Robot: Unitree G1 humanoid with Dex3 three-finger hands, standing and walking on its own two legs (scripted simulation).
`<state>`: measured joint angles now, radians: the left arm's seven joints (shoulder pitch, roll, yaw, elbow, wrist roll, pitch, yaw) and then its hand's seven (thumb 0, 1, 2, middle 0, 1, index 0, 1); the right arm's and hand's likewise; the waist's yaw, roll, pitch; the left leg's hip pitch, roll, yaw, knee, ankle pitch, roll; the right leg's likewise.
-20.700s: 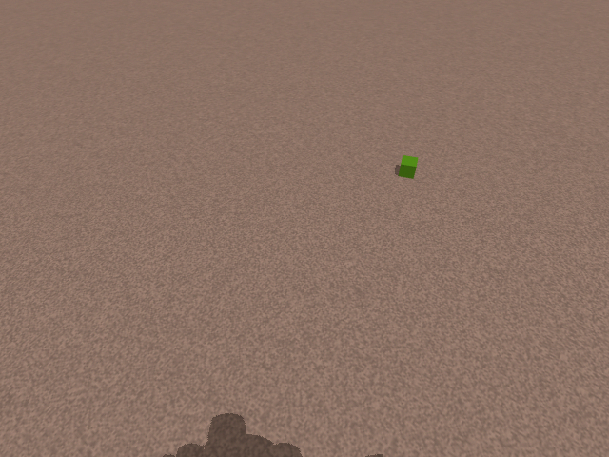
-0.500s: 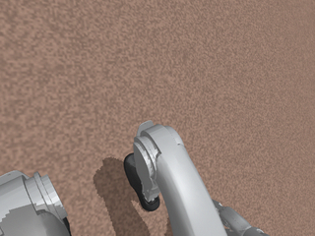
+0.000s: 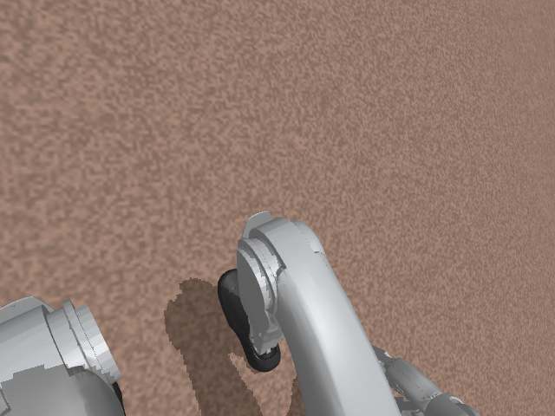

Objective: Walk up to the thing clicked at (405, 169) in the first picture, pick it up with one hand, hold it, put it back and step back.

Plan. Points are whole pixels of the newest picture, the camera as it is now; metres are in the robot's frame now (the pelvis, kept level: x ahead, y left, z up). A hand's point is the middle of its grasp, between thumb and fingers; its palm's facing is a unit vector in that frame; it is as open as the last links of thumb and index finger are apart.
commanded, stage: close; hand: left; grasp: from above
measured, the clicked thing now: out of the picture +0.47 +0.35 -0.27
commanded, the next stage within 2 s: settle in 1.04 s
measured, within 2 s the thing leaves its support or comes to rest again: leaves its support in 1.44 s
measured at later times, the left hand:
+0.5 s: hand out of the picture +0.46 +0.35 -0.24, palm faces -0.44 -0.15 -0.88, open 11.5 cm
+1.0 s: hand out of the picture +0.46 +0.35 -0.24, palm faces -0.44 -0.15 -0.89, open 11.2 cm
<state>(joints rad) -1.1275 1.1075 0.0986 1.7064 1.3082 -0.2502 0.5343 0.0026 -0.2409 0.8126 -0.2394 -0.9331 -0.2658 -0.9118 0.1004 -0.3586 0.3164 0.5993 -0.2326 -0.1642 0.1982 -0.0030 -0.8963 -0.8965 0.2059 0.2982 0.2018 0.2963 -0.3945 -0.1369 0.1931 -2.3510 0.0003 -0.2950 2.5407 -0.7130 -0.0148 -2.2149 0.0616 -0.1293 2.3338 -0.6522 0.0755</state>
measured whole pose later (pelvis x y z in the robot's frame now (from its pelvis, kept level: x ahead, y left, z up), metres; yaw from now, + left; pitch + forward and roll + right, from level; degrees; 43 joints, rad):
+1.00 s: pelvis +0.00 +0.00 +0.00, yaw +0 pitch +29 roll -16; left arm -1.15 1.13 0.09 1.71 1.29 -0.24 0.53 0.00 -0.19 0.73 -0.50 -0.78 -0.54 -0.76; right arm 0.10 -0.37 0.33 0.59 -0.23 -0.16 0.18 0.00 -0.90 -0.90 0.21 0.30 0.20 0.30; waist -0.40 -0.13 0.20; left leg -2.34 0.00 -0.30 2.53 -0.71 -0.02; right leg -2.21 0.06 -0.14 2.32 -0.65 0.08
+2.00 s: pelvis +0.00 +0.00 +0.02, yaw +4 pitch +34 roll -13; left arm -1.02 0.88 0.07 1.30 1.22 -0.16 0.20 0.00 -0.20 0.79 -0.52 -0.84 -0.56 -0.80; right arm 0.15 -0.34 0.16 0.57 -0.13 -0.02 0.17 0.00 -0.91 -0.90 0.21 0.30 0.20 0.30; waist -0.28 0.00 0.03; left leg -2.35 -0.02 -0.21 2.42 -0.67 -0.01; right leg -2.23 0.00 -0.08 2.28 -0.65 0.05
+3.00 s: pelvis +0.00 -0.01 +0.20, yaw +12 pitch +31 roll -6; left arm -0.53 0.61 -0.02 0.72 0.99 -0.06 0.01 0.00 -0.17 0.76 -0.49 -0.85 -0.53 -0.81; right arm 0.14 -0.26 0.00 0.63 0.01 0.09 0.00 0.00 -0.90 -0.89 0.21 0.30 0.20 0.30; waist -0.11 0.06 -0.17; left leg -1.75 0.02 -0.09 1.83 -0.62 -0.01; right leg -1.69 -0.03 -0.02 1.76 -0.60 0.06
